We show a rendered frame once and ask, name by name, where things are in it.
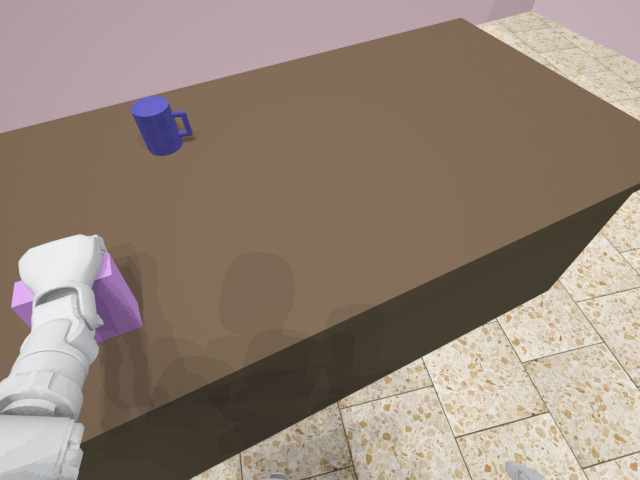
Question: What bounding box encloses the table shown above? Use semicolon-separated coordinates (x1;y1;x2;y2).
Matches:
0;18;640;480

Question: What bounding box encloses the sponge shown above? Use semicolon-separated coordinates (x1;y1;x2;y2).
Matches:
11;253;142;343

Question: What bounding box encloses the robot left forearm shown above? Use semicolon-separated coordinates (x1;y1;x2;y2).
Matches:
0;281;99;423

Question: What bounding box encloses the left robot hand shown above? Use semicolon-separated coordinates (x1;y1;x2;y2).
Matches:
19;234;108;329

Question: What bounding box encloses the robot left upper arm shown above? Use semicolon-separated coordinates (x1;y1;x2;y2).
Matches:
0;415;85;480

